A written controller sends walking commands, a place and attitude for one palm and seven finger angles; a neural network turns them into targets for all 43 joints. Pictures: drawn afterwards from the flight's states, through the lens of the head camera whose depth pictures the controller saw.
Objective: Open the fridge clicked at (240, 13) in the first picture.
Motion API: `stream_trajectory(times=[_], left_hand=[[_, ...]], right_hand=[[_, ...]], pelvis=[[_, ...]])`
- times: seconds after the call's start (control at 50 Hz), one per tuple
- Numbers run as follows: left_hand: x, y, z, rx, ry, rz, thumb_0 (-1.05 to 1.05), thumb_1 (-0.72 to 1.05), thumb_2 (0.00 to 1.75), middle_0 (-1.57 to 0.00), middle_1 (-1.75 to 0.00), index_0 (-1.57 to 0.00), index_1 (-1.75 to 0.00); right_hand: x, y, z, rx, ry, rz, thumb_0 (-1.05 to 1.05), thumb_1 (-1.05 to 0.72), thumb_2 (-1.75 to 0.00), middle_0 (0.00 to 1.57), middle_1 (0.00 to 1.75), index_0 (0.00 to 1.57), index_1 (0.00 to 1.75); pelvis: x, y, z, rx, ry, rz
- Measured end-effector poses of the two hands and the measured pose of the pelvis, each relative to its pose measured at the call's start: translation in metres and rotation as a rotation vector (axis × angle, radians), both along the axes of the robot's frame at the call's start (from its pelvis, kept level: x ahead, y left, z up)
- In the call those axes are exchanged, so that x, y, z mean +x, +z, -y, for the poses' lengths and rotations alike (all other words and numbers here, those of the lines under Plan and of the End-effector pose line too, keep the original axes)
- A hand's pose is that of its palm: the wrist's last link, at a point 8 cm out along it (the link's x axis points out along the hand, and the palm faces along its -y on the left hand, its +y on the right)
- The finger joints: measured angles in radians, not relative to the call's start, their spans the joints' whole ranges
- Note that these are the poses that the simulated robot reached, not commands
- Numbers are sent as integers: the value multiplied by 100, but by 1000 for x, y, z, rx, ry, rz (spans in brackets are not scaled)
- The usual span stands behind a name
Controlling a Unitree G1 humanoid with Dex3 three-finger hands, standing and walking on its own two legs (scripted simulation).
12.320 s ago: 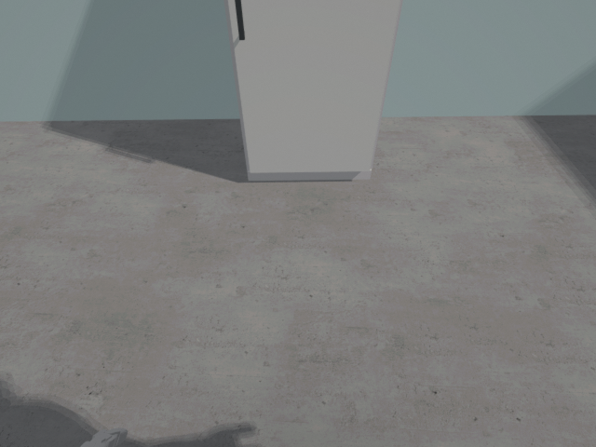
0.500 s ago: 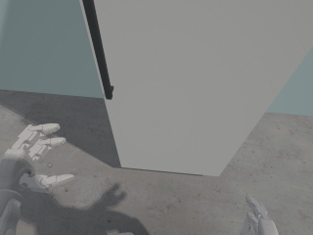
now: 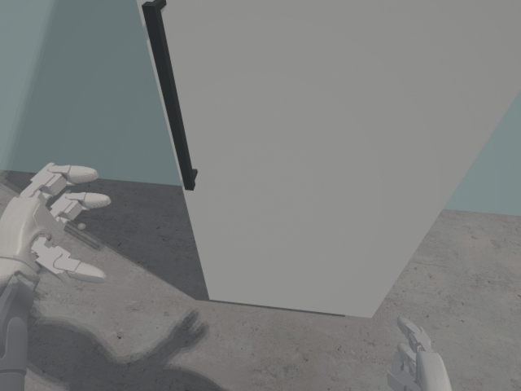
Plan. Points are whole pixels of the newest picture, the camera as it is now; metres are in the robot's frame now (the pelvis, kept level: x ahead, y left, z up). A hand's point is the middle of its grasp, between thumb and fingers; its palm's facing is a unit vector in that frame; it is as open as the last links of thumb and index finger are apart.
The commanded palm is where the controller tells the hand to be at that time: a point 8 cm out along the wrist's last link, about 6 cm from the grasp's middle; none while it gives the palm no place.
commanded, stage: raise the hand to about handle height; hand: left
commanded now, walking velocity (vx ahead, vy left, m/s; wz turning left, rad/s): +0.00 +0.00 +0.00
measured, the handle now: (178, 111) +0.52 +0.22 +0.17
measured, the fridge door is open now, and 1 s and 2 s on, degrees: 0 0 0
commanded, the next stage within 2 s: move the hooked fingers beside the handle in 0.58 s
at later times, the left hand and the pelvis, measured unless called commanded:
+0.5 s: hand (81, 220) +0.27 +0.27 +0.16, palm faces +0.13 -0.99 -0.04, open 14.0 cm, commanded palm +0.23 +0.31 +0.16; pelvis -0.01 +0.00 +0.01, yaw -1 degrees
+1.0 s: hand (90, 204) +0.30 +0.28 +0.15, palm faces +0.11 -0.99 -0.02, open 14.0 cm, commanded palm +0.27 +0.32 +0.16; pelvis -0.02 +0.00 +0.00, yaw +0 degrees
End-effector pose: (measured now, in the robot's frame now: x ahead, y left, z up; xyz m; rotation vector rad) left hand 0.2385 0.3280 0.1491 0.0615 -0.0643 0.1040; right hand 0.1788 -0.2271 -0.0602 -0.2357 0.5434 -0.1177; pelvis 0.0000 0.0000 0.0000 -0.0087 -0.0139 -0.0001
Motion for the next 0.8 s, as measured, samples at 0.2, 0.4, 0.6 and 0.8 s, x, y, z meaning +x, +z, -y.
stream_trajectory(times=[0.2,0.4,0.6,0.8], left_hand=[[15,15,1,-19,-9,-41,-1,-50,30,-30,-120,-30,-120],[3,4,6,-32,24,-38,-1,-50,30,-30,-120,-30,-120],[1,7,4,-22,14,-64,-1,-50,30,-30,-120,-30,-120],[2,8,-1,-42,28,-33,-1,-50,30,-30,-120,-30,-120]], right_hand=[[-13,1,10,11,-46,-20,1,-90,-90,21,30,20,30],[-24,4,14,-4,-60,-31,1,-90,-90,21,30,20,30],[-23,4,8,9,-53,-21,1,-90,-90,21,30,20,30],[-22,5,6,5,-44,-19,1,-90,-90,21,30,20,30]], pelvis=[[-5,4,1,3,-11,14],[-10,5,1,5,-19,30],[-15,6,1,3,-14,41],[-13,6,0,3,-14,36]])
